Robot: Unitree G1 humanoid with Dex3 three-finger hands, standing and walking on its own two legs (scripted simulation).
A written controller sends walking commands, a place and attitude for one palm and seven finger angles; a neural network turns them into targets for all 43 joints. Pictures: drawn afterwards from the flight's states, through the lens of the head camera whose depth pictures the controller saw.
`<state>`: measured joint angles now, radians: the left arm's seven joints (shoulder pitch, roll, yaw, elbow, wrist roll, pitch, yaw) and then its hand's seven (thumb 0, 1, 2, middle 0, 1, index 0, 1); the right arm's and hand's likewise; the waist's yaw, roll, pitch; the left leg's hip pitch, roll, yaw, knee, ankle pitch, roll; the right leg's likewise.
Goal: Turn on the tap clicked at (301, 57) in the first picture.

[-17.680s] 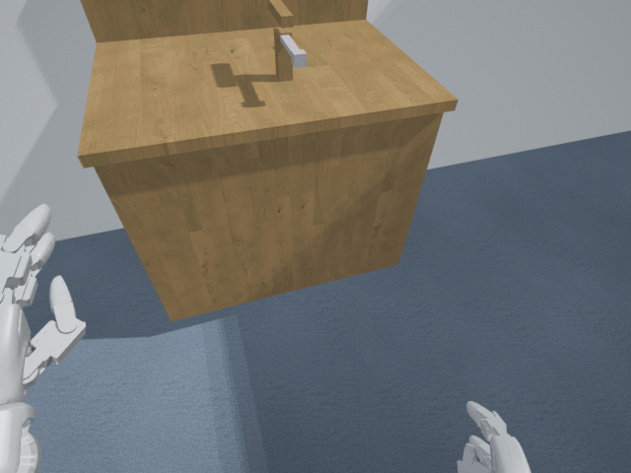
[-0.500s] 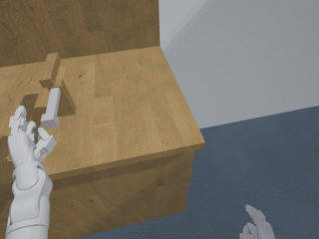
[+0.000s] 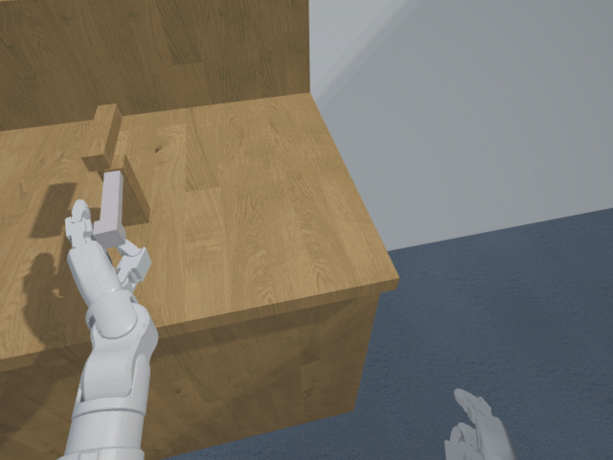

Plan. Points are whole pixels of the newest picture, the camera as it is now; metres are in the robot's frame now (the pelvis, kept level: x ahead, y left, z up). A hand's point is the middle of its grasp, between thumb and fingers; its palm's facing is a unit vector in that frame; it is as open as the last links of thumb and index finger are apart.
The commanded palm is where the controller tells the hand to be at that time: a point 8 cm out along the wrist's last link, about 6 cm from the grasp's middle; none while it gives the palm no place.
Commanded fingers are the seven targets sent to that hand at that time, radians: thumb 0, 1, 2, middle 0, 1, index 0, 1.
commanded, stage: push the lever round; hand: left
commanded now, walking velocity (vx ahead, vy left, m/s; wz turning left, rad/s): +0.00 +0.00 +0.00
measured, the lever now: (110, 233) +0.34 +0.29 +0.13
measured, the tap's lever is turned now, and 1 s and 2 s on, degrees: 5 27 73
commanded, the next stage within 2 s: lift the hand up off the lever in 1.74 s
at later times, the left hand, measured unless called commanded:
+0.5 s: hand (169, 241) +0.35 +0.22 +0.11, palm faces +0.74 -0.67 -0.07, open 7.9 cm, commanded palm +0.31 +0.23 +0.12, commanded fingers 0.00 0.90 0.90 -0.15 -0.15 -0.15 -0.15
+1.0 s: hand (191, 232) +0.37 +0.19 +0.11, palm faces +0.80 -0.60 -0.08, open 8.0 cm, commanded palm +0.33 +0.21 +0.12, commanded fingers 0.00 0.90 0.90 -0.15 -0.15 -0.15 -0.15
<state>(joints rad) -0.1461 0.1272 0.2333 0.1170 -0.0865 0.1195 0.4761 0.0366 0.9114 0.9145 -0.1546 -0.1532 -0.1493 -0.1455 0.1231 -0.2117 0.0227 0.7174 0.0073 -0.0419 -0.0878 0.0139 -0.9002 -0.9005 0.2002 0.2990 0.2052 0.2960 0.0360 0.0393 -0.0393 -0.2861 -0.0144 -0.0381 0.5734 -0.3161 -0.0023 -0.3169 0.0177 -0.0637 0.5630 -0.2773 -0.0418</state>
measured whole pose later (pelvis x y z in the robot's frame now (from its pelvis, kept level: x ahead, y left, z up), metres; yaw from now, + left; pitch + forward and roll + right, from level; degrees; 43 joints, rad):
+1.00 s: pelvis +0.00 -0.01 +0.00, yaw +1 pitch +3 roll +0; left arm -0.41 -0.02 0.18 0.33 0.02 0.18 0.83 0.04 0.89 0.90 -0.15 -0.15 -0.13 -0.15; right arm 0.09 -0.19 -0.02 0.78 -0.04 0.02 -0.03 0.01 -0.90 -0.90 0.20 0.30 0.20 0.30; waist 0.03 0.04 -0.05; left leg -0.31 0.00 -0.06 0.57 -0.31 -0.02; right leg -0.33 0.03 -0.09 0.56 -0.28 -0.06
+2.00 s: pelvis +0.00 -0.02 +0.00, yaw +0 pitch +7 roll +0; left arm -0.66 0.00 0.33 0.63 0.08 0.11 0.90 0.02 0.90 0.90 -0.16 -0.15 -0.11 -0.14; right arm 0.16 -0.20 -0.04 0.80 -0.07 0.04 0.01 0.01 -0.90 -0.90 0.20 0.30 0.20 0.30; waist -0.02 0.03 -0.09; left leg -0.40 0.01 -0.05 0.60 -0.32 -0.03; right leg -0.43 0.04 -0.08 0.60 -0.29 -0.07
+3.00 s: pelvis +0.01 -0.02 +0.01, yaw +0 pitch +3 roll +0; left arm -0.64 -0.03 0.24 0.45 0.03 0.31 0.86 0.02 0.90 0.90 -0.15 -0.15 -0.15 -0.15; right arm 0.09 -0.18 -0.02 0.80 -0.04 0.04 0.00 0.01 -0.90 -0.90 0.20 0.30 0.20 0.30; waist 0.03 0.04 -0.07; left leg -0.26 0.00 -0.05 0.49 -0.28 -0.03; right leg -0.29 0.03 -0.08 0.50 -0.26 -0.07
